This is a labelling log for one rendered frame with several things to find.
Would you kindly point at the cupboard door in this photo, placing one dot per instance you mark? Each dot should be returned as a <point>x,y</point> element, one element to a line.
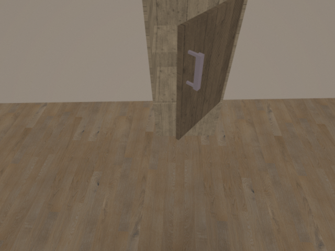
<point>212,33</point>

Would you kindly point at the handle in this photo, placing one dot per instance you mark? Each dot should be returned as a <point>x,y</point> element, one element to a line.
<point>198,70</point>

